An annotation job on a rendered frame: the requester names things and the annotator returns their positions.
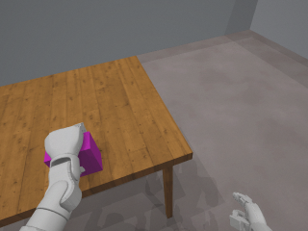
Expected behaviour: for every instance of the robot right hand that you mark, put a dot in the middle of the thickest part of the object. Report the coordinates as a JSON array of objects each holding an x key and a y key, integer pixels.
[{"x": 252, "y": 213}]

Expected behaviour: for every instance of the robot left hand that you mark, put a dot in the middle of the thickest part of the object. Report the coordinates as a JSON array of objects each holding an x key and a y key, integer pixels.
[{"x": 67, "y": 140}]

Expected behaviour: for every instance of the table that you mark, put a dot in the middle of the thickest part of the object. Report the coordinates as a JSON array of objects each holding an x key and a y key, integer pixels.
[{"x": 120, "y": 107}]

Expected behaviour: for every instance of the left robot forearm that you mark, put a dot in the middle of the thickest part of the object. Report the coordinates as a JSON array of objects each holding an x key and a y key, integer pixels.
[{"x": 61, "y": 198}]

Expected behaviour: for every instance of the sponge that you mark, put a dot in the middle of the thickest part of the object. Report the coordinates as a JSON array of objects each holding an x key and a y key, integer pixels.
[{"x": 89, "y": 156}]

